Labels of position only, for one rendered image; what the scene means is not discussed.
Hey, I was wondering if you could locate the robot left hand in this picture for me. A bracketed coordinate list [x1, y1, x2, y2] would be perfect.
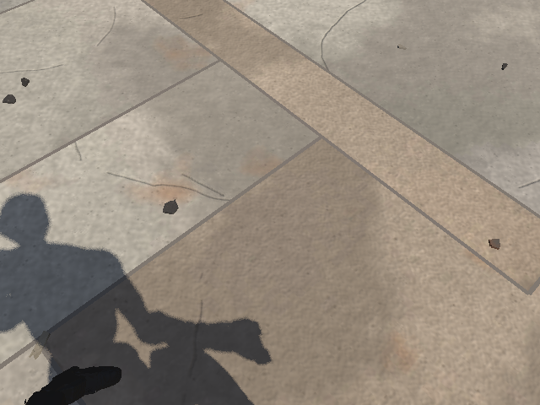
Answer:
[24, 366, 122, 405]

